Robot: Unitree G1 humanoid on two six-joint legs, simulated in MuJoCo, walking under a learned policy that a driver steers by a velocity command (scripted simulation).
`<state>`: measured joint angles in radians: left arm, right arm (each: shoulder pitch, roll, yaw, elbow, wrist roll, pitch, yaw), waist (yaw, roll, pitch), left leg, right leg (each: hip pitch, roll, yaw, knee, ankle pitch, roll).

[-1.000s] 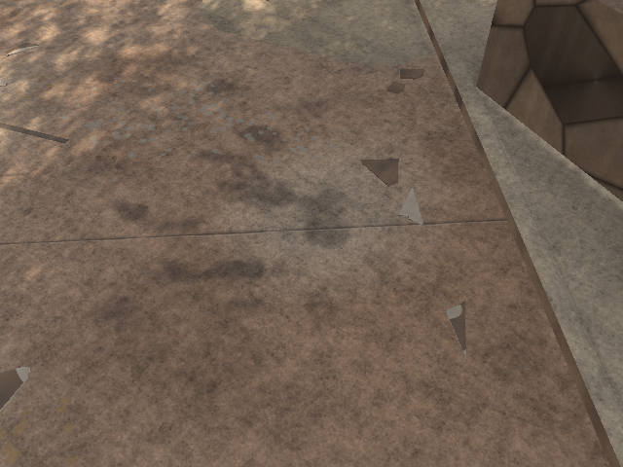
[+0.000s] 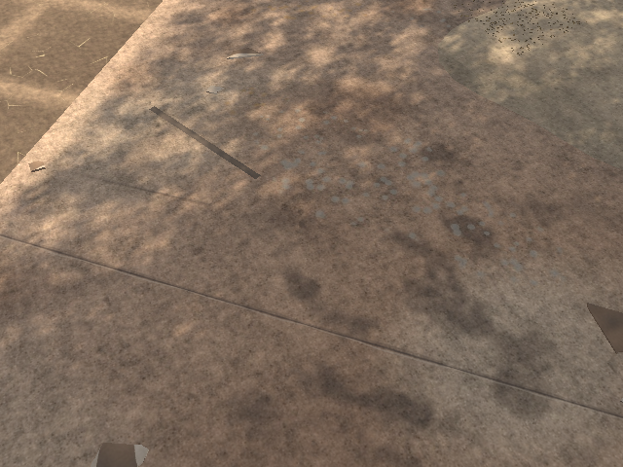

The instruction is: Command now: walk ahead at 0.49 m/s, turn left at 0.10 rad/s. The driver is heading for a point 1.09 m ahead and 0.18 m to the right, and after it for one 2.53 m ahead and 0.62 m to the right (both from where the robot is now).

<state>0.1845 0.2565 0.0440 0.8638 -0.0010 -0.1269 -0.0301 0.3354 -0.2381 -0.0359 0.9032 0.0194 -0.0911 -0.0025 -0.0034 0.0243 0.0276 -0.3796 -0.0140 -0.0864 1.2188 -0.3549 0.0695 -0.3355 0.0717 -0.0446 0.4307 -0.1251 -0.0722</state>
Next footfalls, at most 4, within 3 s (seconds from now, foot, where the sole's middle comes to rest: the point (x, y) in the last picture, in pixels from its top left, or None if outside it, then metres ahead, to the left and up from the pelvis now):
0.40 left None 0.39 0.16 -0.77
0.98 right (370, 378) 0.67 -0.10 -0.77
1.46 left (332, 258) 1.01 -0.02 -0.77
1.92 right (437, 238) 1.08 -0.31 -0.77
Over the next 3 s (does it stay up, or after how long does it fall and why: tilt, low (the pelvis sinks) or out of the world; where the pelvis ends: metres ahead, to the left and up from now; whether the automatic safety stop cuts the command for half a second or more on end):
stays up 1.07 -0.15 0.00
